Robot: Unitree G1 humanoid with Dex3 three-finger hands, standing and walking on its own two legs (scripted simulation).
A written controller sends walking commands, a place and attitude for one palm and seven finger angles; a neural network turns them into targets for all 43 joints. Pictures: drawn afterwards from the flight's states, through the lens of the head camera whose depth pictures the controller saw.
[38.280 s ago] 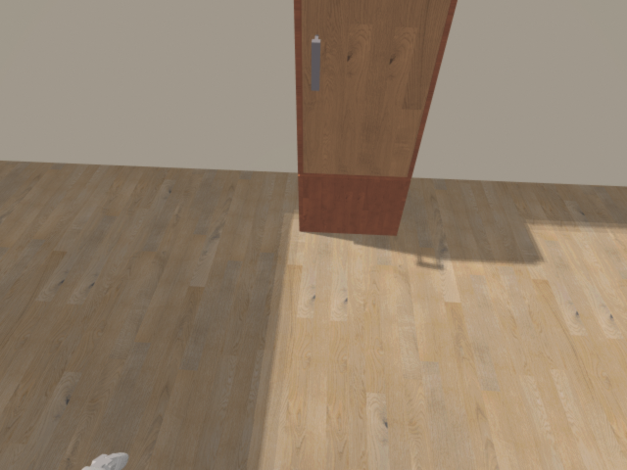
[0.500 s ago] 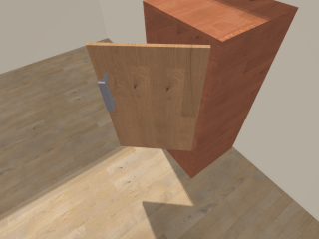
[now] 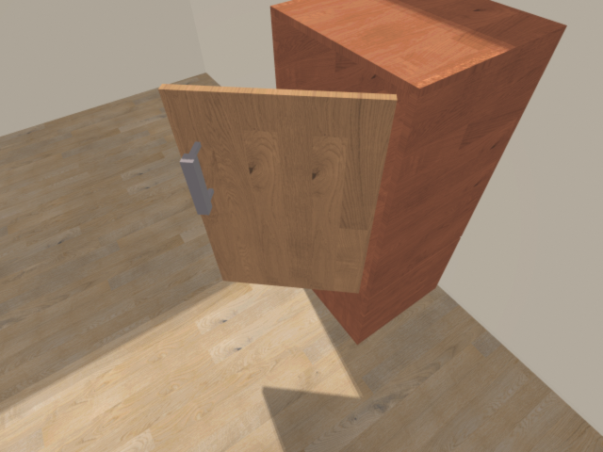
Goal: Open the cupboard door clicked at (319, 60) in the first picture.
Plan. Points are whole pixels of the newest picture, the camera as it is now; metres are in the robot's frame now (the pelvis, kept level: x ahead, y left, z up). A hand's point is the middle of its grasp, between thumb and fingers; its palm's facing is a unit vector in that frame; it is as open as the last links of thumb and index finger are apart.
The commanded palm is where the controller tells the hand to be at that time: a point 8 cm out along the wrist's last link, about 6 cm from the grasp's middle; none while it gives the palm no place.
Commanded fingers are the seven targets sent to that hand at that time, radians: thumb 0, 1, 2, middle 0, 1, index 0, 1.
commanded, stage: look again from close up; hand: left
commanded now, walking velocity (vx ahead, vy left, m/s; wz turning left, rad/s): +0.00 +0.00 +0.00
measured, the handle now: (200, 178) +0.58 +0.24 +0.00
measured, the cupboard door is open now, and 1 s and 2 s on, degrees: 49 49 49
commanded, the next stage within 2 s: shuffle to correct the standing spot in 0.56 s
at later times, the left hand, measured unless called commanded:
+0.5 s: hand out of the picture -0.02 +0.16 -0.17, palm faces +0.05 -0.98 -0.18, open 7.4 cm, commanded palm none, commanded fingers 0.00 0.90 0.90 -0.20 -0.30 -0.20 -0.30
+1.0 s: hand out of the picture -0.02 +0.20 -0.18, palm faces +0.08 -0.98 -0.18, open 7.4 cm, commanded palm none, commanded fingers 0.00 0.90 0.90 -0.20 -0.30 -0.20 -0.30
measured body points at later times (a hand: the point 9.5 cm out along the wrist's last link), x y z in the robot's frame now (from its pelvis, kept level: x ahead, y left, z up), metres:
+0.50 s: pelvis +0.00 +0.00 +0.00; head +0.01 -0.01 +0.45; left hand -0.02 +0.22 -0.16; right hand -0.01 -0.21 -0.16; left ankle -0.03 +0.15 -0.74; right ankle -0.04 -0.08 -0.74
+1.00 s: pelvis +0.02 +0.03 -0.01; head +0.02 +0.04 +0.44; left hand -0.02 +0.25 -0.17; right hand +0.00 -0.19 -0.16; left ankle -0.03 +0.15 -0.74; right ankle -0.04 -0.08 -0.74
